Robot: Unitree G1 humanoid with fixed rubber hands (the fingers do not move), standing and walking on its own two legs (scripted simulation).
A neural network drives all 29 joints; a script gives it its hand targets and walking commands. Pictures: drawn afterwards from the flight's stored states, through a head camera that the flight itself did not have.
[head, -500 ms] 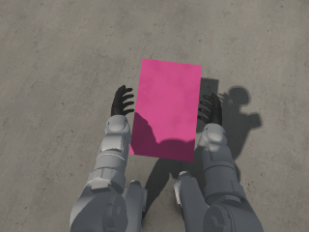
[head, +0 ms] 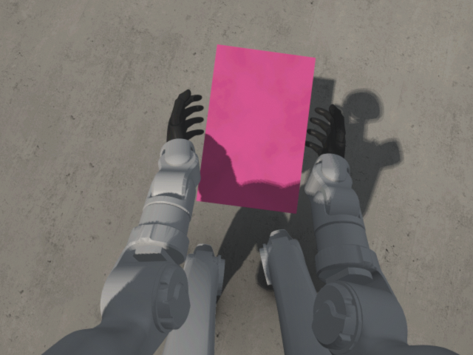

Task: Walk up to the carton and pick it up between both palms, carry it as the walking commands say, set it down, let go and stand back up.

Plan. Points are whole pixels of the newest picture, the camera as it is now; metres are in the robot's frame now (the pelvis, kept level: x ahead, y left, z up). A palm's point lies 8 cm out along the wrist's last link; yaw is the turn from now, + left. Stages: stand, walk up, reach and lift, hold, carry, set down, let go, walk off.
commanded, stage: set down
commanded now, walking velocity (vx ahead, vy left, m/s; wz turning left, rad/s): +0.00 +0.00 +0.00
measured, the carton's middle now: (252, 136) +0.48 -0.05 -0.18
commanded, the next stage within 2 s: none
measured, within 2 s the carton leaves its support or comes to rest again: neither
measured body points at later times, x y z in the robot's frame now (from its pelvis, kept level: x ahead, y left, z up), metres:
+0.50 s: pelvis -0.02 +0.00 -0.07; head +0.27 -0.01 +0.28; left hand +0.50 +0.08 -0.17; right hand +0.45 -0.17 -0.18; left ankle +0.06 +0.14 -0.52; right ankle +0.11 -0.14 -0.52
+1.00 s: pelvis -0.03 +0.01 -0.12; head +0.31 +0.00 +0.18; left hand +0.52 +0.09 -0.26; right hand +0.47 -0.17 -0.26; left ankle +0.06 +0.14 -0.52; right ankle +0.11 -0.14 -0.52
